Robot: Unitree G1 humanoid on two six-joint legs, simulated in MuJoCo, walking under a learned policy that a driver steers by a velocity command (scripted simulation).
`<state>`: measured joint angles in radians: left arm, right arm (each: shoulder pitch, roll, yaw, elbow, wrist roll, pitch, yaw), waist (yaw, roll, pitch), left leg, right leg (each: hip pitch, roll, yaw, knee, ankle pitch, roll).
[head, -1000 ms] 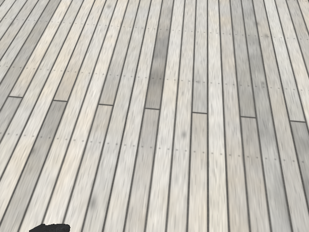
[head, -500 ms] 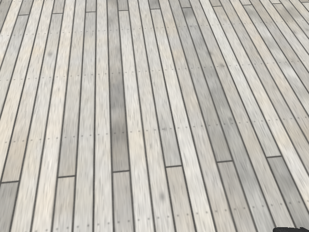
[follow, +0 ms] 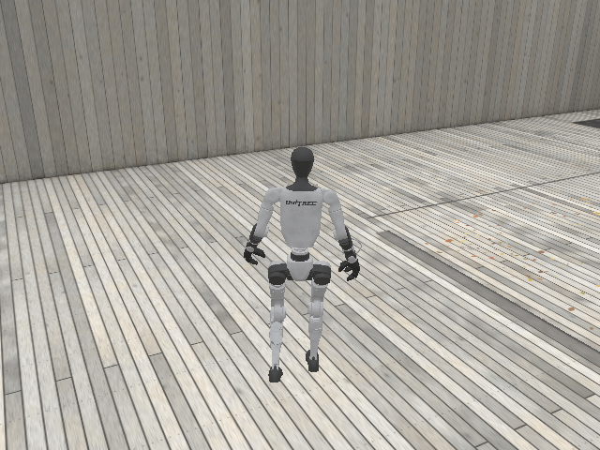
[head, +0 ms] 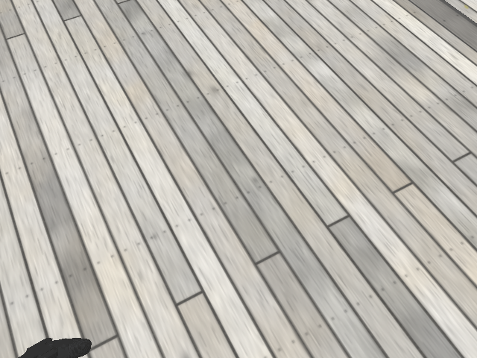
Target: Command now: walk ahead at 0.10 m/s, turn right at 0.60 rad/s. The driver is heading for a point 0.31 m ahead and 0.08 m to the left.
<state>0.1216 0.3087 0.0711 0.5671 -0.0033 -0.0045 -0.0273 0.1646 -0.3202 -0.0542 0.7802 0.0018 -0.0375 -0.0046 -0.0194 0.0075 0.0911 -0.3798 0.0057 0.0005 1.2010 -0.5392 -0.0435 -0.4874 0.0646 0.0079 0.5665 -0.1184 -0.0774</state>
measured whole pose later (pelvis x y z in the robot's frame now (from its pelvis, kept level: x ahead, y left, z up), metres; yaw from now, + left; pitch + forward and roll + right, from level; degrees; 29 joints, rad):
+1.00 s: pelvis +0.08 +0.05 +0.01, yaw -10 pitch -2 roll +0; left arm 0.21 0.22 0.04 0.82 0.01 0.02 0.04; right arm 0.19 -0.24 -0.01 0.84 -0.01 -0.02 0.00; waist -0.01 0.00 0.04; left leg -0.21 -0.01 0.00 0.53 -0.29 0.01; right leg -0.23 0.02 0.11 0.53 -0.27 0.03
